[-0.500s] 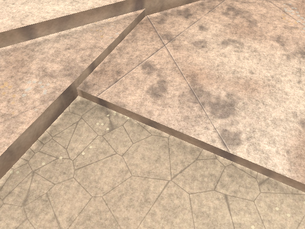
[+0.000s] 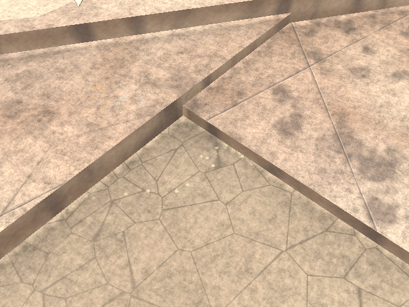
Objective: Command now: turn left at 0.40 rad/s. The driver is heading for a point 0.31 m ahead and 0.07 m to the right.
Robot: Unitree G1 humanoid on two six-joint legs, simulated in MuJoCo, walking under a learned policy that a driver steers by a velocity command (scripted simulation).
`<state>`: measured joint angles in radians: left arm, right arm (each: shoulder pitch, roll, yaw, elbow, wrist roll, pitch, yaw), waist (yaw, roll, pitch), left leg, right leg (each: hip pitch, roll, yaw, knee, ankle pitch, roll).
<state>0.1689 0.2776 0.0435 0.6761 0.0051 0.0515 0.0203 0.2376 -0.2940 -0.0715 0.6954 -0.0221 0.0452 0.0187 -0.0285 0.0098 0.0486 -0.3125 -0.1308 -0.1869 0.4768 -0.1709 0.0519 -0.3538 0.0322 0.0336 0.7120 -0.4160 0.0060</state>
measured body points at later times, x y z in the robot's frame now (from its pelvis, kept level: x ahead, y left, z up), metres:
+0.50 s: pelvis -0.01 -0.01 +0.00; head +0.00 +0.00 +0.45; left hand +0.07 +0.25 -0.12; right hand +0.11 -0.25 -0.12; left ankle -0.05 +0.10 -0.74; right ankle +0.00 -0.11 -0.74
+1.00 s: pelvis +0.02 -0.02 +0.00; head +0.02 -0.03 +0.45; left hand +0.06 +0.25 -0.13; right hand +0.02 -0.29 -0.15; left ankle -0.05 +0.10 -0.74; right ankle +0.03 -0.11 -0.73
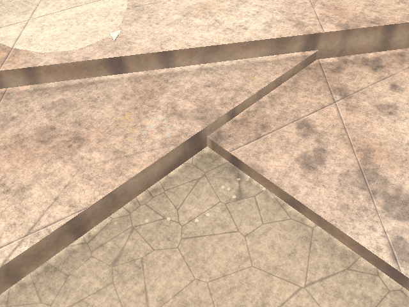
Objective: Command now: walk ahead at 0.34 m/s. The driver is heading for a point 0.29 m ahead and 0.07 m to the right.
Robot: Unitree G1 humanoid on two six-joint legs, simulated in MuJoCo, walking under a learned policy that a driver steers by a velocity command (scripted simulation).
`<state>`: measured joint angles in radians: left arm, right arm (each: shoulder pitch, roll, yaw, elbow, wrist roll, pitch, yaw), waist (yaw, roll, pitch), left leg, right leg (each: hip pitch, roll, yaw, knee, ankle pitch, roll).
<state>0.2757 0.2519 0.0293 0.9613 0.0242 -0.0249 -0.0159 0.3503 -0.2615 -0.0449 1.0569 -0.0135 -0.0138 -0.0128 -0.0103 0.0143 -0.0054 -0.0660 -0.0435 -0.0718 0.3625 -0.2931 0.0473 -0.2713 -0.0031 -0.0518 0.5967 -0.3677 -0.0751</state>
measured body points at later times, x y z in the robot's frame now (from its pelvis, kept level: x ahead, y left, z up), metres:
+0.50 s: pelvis +0.18 -0.02 -0.02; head +0.22 -0.01 +0.43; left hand +0.12 +0.20 -0.17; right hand +0.30 -0.25 -0.16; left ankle +0.28 +0.04 -0.74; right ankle +0.02 -0.10 -0.71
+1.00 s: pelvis +0.24 -0.04 +0.00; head +0.24 -0.04 +0.45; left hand +0.22 +0.18 -0.16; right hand +0.25 -0.26 -0.16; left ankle +0.28 +0.04 -0.74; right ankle +0.22 -0.15 -0.74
